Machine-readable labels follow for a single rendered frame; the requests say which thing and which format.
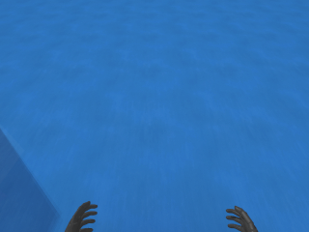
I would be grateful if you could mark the left robot hand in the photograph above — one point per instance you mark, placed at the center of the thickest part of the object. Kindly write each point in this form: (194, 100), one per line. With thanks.
(77, 220)

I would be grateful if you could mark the right robot hand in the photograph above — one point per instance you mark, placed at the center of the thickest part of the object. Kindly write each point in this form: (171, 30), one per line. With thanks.
(246, 223)

